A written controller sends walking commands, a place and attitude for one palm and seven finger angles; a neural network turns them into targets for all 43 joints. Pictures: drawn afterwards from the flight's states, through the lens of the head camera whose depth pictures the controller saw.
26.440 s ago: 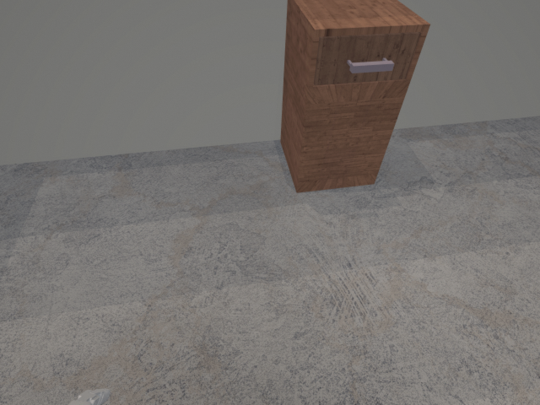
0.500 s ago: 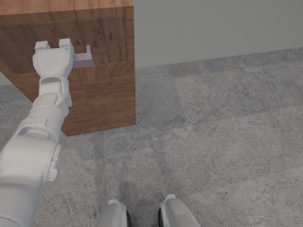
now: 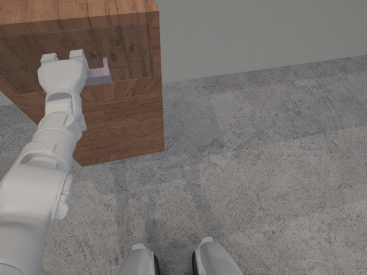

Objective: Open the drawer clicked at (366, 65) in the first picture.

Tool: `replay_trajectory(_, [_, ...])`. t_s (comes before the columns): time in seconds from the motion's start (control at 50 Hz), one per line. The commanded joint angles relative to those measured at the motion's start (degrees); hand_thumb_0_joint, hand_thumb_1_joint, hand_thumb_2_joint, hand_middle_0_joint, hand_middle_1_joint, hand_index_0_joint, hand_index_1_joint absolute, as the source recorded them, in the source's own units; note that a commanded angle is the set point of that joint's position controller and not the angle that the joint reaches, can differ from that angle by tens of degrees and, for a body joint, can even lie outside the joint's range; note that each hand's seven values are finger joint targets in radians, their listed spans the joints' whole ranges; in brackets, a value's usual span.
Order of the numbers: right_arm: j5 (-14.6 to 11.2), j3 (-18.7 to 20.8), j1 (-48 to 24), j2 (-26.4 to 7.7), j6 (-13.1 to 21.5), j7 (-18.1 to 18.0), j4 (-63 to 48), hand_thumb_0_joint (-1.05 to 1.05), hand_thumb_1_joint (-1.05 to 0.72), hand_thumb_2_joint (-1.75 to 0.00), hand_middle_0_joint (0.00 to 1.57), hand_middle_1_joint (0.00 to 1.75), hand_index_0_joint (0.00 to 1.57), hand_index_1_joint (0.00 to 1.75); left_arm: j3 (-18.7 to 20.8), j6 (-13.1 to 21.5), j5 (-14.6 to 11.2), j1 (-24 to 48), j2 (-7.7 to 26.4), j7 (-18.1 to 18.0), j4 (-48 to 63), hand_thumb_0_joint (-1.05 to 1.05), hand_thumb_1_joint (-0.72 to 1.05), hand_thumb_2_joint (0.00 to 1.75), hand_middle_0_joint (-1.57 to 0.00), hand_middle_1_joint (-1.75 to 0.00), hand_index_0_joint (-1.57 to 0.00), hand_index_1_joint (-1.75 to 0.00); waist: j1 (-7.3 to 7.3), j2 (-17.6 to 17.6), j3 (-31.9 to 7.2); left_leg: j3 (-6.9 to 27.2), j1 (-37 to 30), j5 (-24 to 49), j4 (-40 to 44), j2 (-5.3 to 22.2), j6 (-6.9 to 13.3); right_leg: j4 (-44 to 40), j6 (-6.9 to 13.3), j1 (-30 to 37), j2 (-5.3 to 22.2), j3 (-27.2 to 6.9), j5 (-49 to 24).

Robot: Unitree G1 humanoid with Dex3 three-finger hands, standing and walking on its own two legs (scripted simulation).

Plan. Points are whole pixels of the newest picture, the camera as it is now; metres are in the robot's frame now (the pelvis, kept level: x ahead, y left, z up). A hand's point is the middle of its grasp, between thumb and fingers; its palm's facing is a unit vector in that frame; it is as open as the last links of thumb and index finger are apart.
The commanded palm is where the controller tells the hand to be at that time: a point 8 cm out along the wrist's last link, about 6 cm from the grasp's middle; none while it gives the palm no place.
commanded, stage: lift the fingers back up to retry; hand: left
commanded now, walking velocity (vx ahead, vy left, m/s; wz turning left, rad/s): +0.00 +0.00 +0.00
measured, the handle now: (76, 72) +0.61 +0.21 +0.00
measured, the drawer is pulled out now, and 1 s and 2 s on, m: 0.00 0.00 0.00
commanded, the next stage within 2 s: re-aim the fingers above the handle in 0.50 s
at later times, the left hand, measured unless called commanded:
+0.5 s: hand (67, 86) +0.52 +0.20 +0.05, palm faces -0.10 -0.03 -0.99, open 13.8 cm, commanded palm +0.51 +0.19 +0.11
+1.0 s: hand (75, 86) +0.51 +0.18 +0.06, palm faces -0.10 -0.05 -0.99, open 13.8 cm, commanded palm +0.50 +0.19 +0.11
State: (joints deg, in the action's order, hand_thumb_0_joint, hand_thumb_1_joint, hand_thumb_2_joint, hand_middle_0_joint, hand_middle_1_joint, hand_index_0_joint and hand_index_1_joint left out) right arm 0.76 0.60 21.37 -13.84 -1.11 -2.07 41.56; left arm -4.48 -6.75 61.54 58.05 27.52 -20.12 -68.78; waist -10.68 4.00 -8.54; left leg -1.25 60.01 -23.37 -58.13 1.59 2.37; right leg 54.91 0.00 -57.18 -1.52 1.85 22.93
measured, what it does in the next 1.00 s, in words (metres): stands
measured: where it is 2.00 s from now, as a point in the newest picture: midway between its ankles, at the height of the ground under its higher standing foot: outside the picture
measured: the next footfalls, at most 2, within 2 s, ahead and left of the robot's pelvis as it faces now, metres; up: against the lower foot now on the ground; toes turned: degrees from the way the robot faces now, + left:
none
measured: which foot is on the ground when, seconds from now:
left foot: down 0.00-1.00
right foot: down 0.00-1.00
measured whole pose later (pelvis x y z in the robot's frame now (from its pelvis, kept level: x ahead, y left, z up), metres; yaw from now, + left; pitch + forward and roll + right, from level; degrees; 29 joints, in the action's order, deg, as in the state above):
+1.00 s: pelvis +0.04 -0.01 +0.04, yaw +1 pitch +18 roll -1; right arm 0.5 3.2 20.6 -13.9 -4.1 -1.9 43.0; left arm -5.5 -2.3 60.2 46.5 22.3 -16.8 -60.9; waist -6.9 3.4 -8.4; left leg -1.1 40.9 -21.6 -44.3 1.3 1.0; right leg 42.0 1.1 -38.6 -1.6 1.7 21.7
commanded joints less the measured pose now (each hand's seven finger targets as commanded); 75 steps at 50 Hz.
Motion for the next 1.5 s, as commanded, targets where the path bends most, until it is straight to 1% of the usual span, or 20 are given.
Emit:
replay_trajectory(0.0, [0.0, 3.7, 10.2, -9.9, 0.9, -0.9, -2.1, 0.0, -0.9, -0.9, 0.2, 0.3, 0.2, 0.3, 1.9, 1.6, -0.1, 23.5, 11.4, -1.4, 11.0, 0.0, -0.5, 0.3, -0.3, -1.2, -0.3, -1.2, -0.8, 2.5, -26.4, 3.2, -26.8, 14.2, 8.6, -0.8, 0.2, -10.0, 1.1, 11.4, -2.6, 0.4, -9.4])
replay_trajectory(0.08, [0.1, 4.1, 10.6, -9.8, 0.7, -0.9, -1.8, 0.0, -0.9, -0.9, 0.2, 0.3, 0.2, 0.3, 4.7, 3.9, -0.1, 22.9, 14.1, -2.0, 15.4, 0.0, -0.5, 0.3, -0.3, -1.2, -0.3, -1.2, 0.63, 3.5, -28.4, 2.8, -29.8, 19.2, 9.6, -0.9, 0.1, -11.0, 1.3, 15.7, -2.7, 0.2, -14.2])
replay_trajectory(0.24, [0.3, 5.3, 9.8, -9.4, -0.7, 0.7, -1.3, 0.0, -0.9, -0.9, 0.2, 0.3, 0.2, 0.3, 4.4, 3.0, -0.3, 16.1, 10.0, -3.9, 19.1, 0.0, -0.5, 0.3, -0.3, -1.2, -0.3, -1.2, 2.75, 3.7, -29.4, 1.8, -37.2, 34.7, 11.3, -1.0, -0.7, -12.9, 1.3, 22.2, -3.1, 0.7, -25.8])
replay_trajectory(0.4, [-0.8, 5.5, 7.3, -9.5, -2.5, 1.0, -1.7, 0.0, -0.9, -0.9, 0.2, 0.3, 0.2, 0.3, -0.9, -0.1, -1.2, 10.4, 3.7, -0.1, 15.6, 0.0, -0.5, 0.3, -0.3, -1.2, -0.3, -1.2, 2.09, -3.3, -19.5, 0.3, -35.0, 31.1, 15.5, -1.7, 0.0, -17.0, 0.9, 26.8, -2.6, 0.2, -28.8])
replay_trajectory(0.46, [-0.6, 5.8, 6.7, -9.1, -2.5, 0.5, -2.2, 0.0, -0.9, -0.9, 0.2, 0.3, 0.2, 0.3, -0.7, 2.8, -1.1, 12.7, 4.0, 0.6, 19.6, 0.0, -0.5, 0.3, -0.3, -1.2, -0.3, -1.2, 2.13, -1.0, -21.0, 0.5, -37.4, 31.3, 15.6, -1.7, 0.1, -16.8, 1.2, 26.7, -2.3, -0.4, -28.3])
replay_trajectory(0.54, [0.0, 5.9, 6.3, -8.8, -2.2, -0.1, -2.6, 0.0, -0.9, -0.9, 0.2, 0.3, 0.2, 0.3, 4.3, 6.9, 0.3, 15.8, 9.7, -1.4, 24.1, 0.0, -0.5, 0.3, -0.3, -1.2, -0.3, -1.2, 3.18, 0.2, -23.6, 0.5, -37.2, 31.9, 14.4, -2.0, 0.1, -15.5, 1.4, 27.4, -2.2, -0.9, -28.8])
replay_trajectory(0.6, [0.3, 5.8, 5.6, -8.3, -1.7, -0.1, -2.4, 0.0, -0.9, -0.9, 0.2, 0.3, 0.2, 0.3, 5.4, 7.1, 1.8, 14.6, 9.8, -4.7, 22.7, 0.0, -0.5, 0.3, -0.3, -1.2, -0.3, -1.2, 3.66, 1.4, -24.6, 0.5, -36.0, 32.3, 13.4, -2.1, -0.3, -13.9, 1.4, 25.7, -2.1, -0.6, -28.0])
replay_trajectory(0.64, [0.7, 5.9, 5.3, -8.5, -1.7, 0.4, -2.2, 0.0, -0.9, -0.9, 0.2, 0.3, 0.2, 0.3, 8.1, 5.8, 2.5, 14.6, 12.8, -6.5, 22.5, 0.0, -0.5, 0.3, -0.3, -1.2, -0.3, -1.2, 4.74, 2.2, -26.9, 0.3, -35.7, 34.0, 12.6, -2.2, -0.5, -12.9, 1.6, 26.6, -2.1, -0.7, -29.3])
replay_trajectory(0.76, [-0.1, 6.0, 6.0, -8.9, -1.9, 1.2, -2.2, 0.0, -0.9, -0.9, 0.2, 0.3, 0.2, 0.3, 2.5, -0.9, 1.1, 14.8, 7.3, -5.3, 15.9, 0.0, -0.5, 0.3, -0.3, -1.2, -0.3, -1.2, 2.59, -1.7, -26.7, -0.7, -35.1, 30.4, 13.8, -2.4, -0.3, -15.0, 0.8, 28.9, -2.2, -0.7, -29.6])
replay_trajectory(0.84, [-0.4, 6.2, 5.9, -8.8, -1.9, 0.6, -2.3, 0.0, -0.9, -0.9, 0.2, 0.3, 0.2, 0.3, -2.4, 0.6, -1.9, 16.8, 2.1, -0.1, 18.8, 0.0, -0.5, 0.3, -0.3, -1.2, -0.3, -1.2, 0.68, -2.5, -25.8, -0.1, -37.7, 29.6, 14.6, -2.4, 0.3, -16.9, 0.6, 29.4, -2.2, -1.2, -30.0])
replay_trajectory(0.92, [-0.3, 5.8, 5.9, -8.9, -1.7, -0.5, -2.0, 0.0, -0.9, -0.9, 0.2, 0.3, 0.2, 0.3, 0.6, 5.5, -1.3, 14.0, 6.0, 1.8, 19.7, 0.0, -0.5, 0.3, -0.3, -1.2, -0.3, -1.2, 1.9, -1.8, -22.0, 0.3, -35.5, 26.5, 15.1, -2.6, 0.5, -16.9, 0.8, 28.1, -2.0, -1.5, -27.4])
replay_trajectory(0.98, [-0.2, 5.5, 6.1, -8.9, -1.5, -0.6, -1.6, 0.0, -0.9, -0.9, 0.2, 0.3, 0.2, 0.3, 4.9, 7.5, 0.9, 13.0, 10.5, -0.9, 18.2, 0.0, -0.5, 0.3, -0.3, -1.2, -0.3, -1.2, 3.51, -1.3, -19.3, 0.4, -31.8, 24.5, 15.1, -2.5, 0.2, -15.7, 1.4, 26.1, -2.0, -1.2, -24.2])
replay_trajectory(1.02, [0.0, 5.2, 5.5, -8.8, -1.4, -0.2, -2.0, 0.0, -0.9, -0.9, 0.2, 0.3, 0.2, 0.3, 8.0, 7.0, 1.8, 10.9, 13.4, -3.6, 17.6, 0.0, -0.5, 0.3, -0.3, -1.2, -0.3, -1.2, 5.23, 0.3, -20.3, 0.0, -30.4, 24.6, 15.0, -2.6, -0.1, -14.8, 1.7, 26.4, -2.0, -1.1, -23.7])
replay_trajectory(1.1, [0.4, 5.1, 4.9, -9.0, -1.2, 0.9, -2.5, 0.0, -0.9, -0.9, 0.2, 0.3, 0.2, 0.3, 9.4, 2.9, 2.9, 10.0, 15.0, -7.6, 15.3, 0.0, -0.5, 0.3, -0.3, -1.2, -0.3, -1.2, 6.31, 0.1, -23.2, -1.0, -28.8, 24.8, 14.5, -2.8, -0.4, -13.7, 1.5, 28.0, -2.1, -0.8, -24.3])
replay_trajectory(1.18, [-0.4, 5.4, 5.6, -9.7, -1.3, 1.0, -2.2, 0.0, -0.9, -0.9, 0.2, 0.3, 0.2, 0.3, 7.1, -1.0, 1.7, 13.8, 14.2, -6.6, 13.1, 0.0, -0.5, 0.3, -0.3, -1.2, -0.3, -1.2, 3.75, -3.7, -24.2, -1.1, -29.1, 22.4, 15.4, -2.5, -0.1, -15.5, 0.8, 29.9, -2.0, -1.4, -24.6])
replay_trajectory(1.2, [-0.6, 5.5, 5.8, -9.5, -1.1, 0.8, -2.5, 0.0, -0.9, -0.9, 0.2, 0.3, 0.2, 0.3, 4.1, -1.2, 1.4, 14.8, 11.1, -5.5, 13.3, 0.0, -0.5, 0.3, -0.3, -1.2, -0.3, -1.2, 2.96, -3.4, -24.7, -1.1, -30.2, 22.1, 15.8, -2.6, 0.0, -16.2, 0.6, 29.9, -2.1, -1.4, -24.2])
replay_trajectory(1.24, [-0.8, 6.1, 6.3, -9.3, -0.7, 0.6, -2.2, 0.0, -0.9, -0.9, 0.2, 0.3, 0.2, 0.3, -0.3, 0.1, -0.2, 19.0, 5.8, -2.9, 16.7, 0.0, -0.5, 0.3, -0.3, -1.2, -0.3, -1.2, 0.76, -2.7, -25.6, -0.6, -34.5, 23.1, 15.8, -2.3, 0.2, -17.3, 0.6, 28.4, -2.2, -1.4, -24.1])
replay_trajectory(1.36, [-0.3, 6.3, 7.2, -8.9, 0.9, -1.1, 0.0, 0.0, -0.9, -0.9, 0.2, 0.3, 0.2, 0.3, -5.9, 7.4, -1.0, 22.6, -0.3, 1.1, 20.3, 0.0, -0.5, 0.3, -0.3, -1.2, -0.3, -1.2, -1.29, 1.2, -20.7, 2.1, -40.2, 21.3, 15.7, -1.5, 0.1, -18.0, 1.0, 18.2, -2.3, -0.5, -16.0])
replay_trajectory(1.44, [0.2, 5.3, 7.0, -9.4, 0.5, -0.6, 0.0, 0.0, -0.9, -0.9, 0.2, 0.3, 0.2, 0.3, 4.9, 7.8, 1.1, 20.5, 10.9, -3.5, 17.0, 0.0, -0.5, 0.3, -0.3, -1.2, -0.3, -1.2, 2.61, 2.9, -20.5, 2.1, -34.7, 21.8, 15.2, -2.0, -0.5, -15.3, 2.1, 19.0, -2.5, 0.0, -15.9])
replay_trajectory(1.48, [0.5, 4.5, 6.1, -9.1, 0.0, -0.1, -0.7, 0.0, -0.9, -0.9, 0.2, 0.3, 0.2, 0.3, 7.6, 5.2, 1.9, 16.3, 13.2, -6.5, 12.6, 0.0, -0.5, 0.3, -0.3, -1.2, -0.3, -1.2, 4.21, 1.6, -20.5, 1.1, -30.3, 22.1, 14.6, -2.4, -0.5, -13.8, 2.1, 20.8, -2.3, 0.2, -17.4])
